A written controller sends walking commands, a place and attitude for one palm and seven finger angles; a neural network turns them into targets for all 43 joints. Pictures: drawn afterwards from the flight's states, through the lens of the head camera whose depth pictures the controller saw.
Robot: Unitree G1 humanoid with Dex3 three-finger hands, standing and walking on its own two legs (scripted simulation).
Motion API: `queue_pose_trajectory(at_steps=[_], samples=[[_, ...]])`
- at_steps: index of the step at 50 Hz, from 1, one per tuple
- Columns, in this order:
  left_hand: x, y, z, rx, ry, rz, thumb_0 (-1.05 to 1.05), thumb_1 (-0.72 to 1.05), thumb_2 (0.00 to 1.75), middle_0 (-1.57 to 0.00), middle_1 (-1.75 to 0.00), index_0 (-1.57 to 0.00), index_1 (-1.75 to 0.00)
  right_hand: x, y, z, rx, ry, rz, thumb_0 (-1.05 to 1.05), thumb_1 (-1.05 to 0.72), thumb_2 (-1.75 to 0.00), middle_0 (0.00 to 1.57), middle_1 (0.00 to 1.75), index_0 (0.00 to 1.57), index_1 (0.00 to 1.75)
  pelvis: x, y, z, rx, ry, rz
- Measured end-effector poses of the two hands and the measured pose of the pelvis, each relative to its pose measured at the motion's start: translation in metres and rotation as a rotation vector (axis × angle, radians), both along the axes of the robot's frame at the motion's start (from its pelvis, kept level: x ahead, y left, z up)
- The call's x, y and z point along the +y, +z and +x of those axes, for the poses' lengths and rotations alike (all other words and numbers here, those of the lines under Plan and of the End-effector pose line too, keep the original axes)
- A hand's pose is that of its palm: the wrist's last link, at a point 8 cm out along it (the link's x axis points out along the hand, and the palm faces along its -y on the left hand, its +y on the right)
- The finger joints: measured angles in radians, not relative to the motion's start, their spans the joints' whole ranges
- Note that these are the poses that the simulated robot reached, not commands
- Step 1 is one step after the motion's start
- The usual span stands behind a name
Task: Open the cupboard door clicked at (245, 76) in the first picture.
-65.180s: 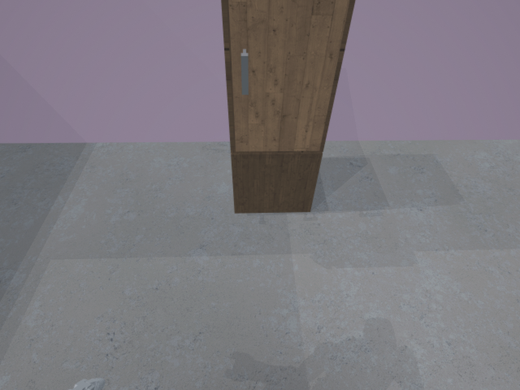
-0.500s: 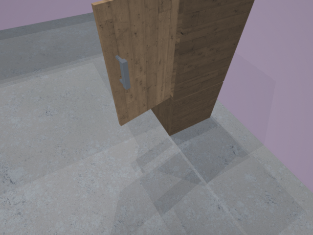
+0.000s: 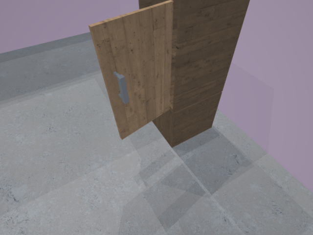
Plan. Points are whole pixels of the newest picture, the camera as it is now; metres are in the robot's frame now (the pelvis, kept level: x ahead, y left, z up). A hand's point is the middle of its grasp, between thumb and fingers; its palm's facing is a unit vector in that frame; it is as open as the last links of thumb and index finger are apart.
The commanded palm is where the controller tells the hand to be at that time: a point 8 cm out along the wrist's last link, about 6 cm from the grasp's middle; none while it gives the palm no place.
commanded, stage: let the arm hang, fingers relaxed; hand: left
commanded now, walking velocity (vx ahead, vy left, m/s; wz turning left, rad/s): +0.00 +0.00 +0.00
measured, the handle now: (120, 87) +0.64 +0.18 -0.01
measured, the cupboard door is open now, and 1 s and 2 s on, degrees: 100 100 100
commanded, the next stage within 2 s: look to check the result in 0.12 s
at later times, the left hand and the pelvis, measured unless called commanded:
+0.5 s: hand out of the picture +0.08 +0.22 -0.16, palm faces +0.00 -0.95 -0.31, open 7.4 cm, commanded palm none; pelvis +0.02 +0.00 +0.00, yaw +0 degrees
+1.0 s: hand out of the picture +0.11 +0.23 -0.16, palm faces -0.03 -0.95 -0.32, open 7.4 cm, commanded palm none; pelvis +0.03 +0.00 +0.00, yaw +0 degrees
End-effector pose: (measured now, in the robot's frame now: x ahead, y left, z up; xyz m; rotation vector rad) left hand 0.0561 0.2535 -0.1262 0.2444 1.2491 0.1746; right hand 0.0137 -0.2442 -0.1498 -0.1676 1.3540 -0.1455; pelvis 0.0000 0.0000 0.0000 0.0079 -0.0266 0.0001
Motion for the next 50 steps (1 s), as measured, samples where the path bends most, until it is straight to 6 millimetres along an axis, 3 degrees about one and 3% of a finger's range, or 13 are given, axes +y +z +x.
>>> queue_pose_trajectory(at_steps=[7, 18, 31, 50], samples=[[-0.004, -0.004, 0.003, 0.023, 0.003, -0.015, 0.0, 0.9, 0.9, -0.2, -0.3, -0.2, -0.3, -0.008, 0.004, 0.01, 0.007, 0.001, -0.026, 0.0, -0.91, -0.9, 0.2, 0.3, 0.2, 0.3, -0.001, 0.001, 0.008, 0.007, 0.0, -0.001], [0.006, -0.002, 0.005, 0.057, 0.014, 0.014, 0.0, 0.9, 0.9, -0.2, -0.3, -0.2, -0.3, -0.018, 0.007, 0.028, 0.004, 0.006, -0.048, 0.0, -0.91, -0.9, 0.2, 0.3, 0.2, 0.3, -0.003, 0.001, 0.019, 0.012, 0.0, -0.004], [0.016, 0.005, 0.028, 0.017, 0.0, 0.041, 0.0, 0.9, 0.9, -0.2, -0.3, -0.2, -0.3, -0.024, 0.01, 0.051, -0.033, 0.021, -0.059, 0.0, -0.91, -0.9, 0.2, 0.3, 0.2, 0.3, -0.003, 0.002, 0.026, 0.011, 0.001, -0.006], [0.02, 0.007, 0.051, -0.016, -0.029, 0.044, 0.0, 0.9, 0.9, -0.2, -0.3, -0.2, -0.3, -0.034, 0.016, 0.056, -0.037, 0.018, -0.088, 0.0, -0.91, -0.9, 0.2, 0.3, 0.2, 0.3, -0.002, 0.003, 0.031, 0.013, -0.005, -0.007]])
